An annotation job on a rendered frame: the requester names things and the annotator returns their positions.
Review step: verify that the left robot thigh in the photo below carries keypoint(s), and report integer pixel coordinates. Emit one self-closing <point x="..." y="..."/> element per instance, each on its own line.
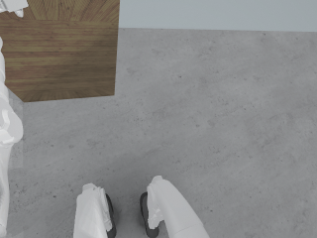
<point x="91" y="207"/>

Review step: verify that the cabinet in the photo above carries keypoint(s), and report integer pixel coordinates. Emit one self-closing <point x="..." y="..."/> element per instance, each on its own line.
<point x="61" y="49"/>

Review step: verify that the robot right foot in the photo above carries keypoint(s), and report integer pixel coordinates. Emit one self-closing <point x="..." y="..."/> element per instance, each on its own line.
<point x="154" y="232"/>

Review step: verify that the left robot upper arm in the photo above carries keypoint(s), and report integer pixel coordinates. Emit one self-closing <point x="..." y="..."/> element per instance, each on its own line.
<point x="11" y="132"/>

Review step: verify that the left robot hand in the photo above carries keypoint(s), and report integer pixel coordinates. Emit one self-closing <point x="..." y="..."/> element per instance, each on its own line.
<point x="13" y="6"/>

